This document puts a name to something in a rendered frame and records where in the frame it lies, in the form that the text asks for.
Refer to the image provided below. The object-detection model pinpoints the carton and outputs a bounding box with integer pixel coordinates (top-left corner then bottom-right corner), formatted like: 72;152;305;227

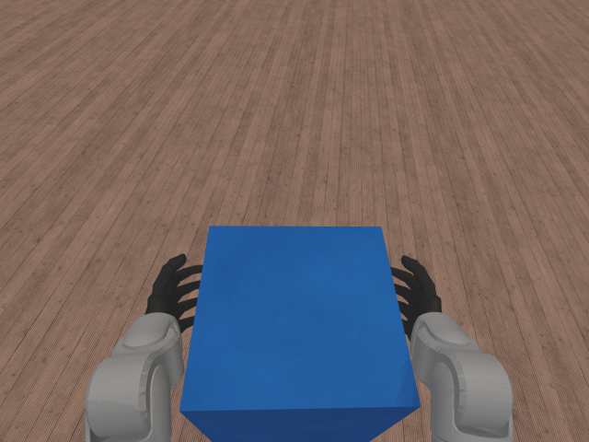
179;226;421;442

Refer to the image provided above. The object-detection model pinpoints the left robot forearm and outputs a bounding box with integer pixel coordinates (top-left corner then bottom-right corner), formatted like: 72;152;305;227
85;312;184;442

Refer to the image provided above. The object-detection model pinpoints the right robot forearm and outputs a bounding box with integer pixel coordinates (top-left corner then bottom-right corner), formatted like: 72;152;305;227
410;312;514;442

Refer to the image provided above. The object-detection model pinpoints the robot right hand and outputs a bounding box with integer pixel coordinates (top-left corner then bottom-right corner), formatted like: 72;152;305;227
390;255;443;340

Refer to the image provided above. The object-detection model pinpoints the robot left hand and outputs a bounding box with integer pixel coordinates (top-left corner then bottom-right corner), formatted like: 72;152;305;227
145;254;202;333

